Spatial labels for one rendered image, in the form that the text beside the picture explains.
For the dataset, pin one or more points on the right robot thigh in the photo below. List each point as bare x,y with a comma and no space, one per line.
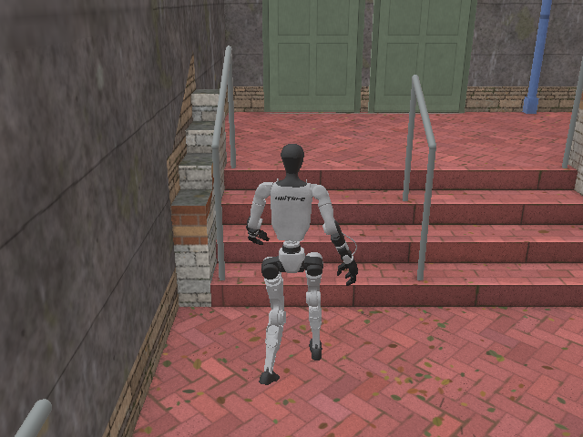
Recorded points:
313,266

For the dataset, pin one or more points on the robot left hand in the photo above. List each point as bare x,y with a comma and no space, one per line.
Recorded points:
262,235

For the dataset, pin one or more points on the robot right hand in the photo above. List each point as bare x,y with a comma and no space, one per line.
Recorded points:
353,271

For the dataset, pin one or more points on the robot torso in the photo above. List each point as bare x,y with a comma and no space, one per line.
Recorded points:
291,210

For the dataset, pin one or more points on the left robot upper arm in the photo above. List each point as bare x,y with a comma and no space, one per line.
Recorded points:
258,204

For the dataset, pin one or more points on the left robot forearm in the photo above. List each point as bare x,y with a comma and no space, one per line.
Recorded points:
252,232

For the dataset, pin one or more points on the right robot forearm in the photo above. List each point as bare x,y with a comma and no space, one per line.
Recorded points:
341,245

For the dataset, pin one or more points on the right robot upper arm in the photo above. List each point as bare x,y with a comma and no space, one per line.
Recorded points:
325,206

